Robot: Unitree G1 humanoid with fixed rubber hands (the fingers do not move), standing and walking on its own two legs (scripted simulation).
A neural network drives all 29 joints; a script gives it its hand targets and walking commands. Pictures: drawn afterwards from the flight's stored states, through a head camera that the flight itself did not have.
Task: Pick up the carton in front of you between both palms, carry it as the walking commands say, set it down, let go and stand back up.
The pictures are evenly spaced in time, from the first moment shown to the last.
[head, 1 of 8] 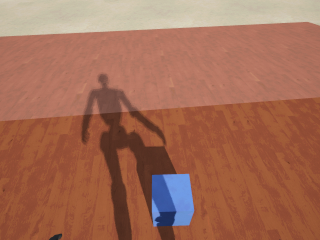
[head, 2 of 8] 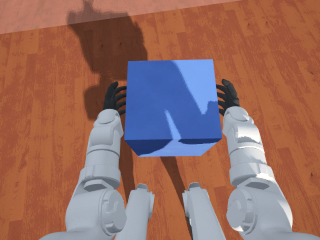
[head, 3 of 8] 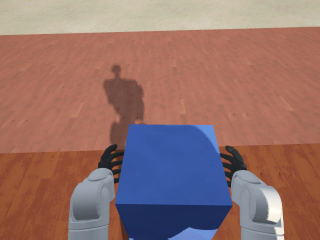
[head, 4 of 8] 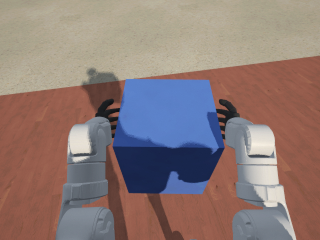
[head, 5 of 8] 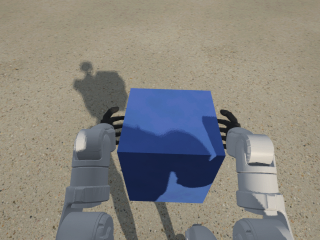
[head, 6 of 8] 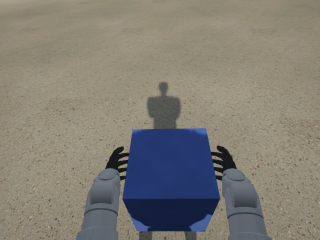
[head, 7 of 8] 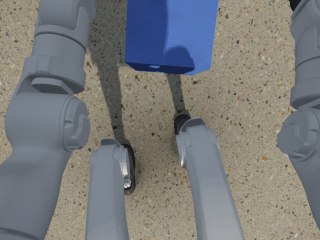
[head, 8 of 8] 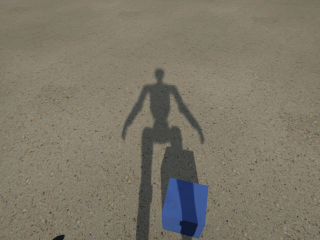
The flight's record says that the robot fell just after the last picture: no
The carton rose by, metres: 0.68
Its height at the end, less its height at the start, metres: -0.46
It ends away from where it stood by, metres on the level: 5.18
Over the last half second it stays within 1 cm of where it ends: yes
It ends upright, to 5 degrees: yes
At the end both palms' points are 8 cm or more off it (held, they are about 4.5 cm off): yes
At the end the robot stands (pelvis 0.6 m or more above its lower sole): yes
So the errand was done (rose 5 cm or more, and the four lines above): yes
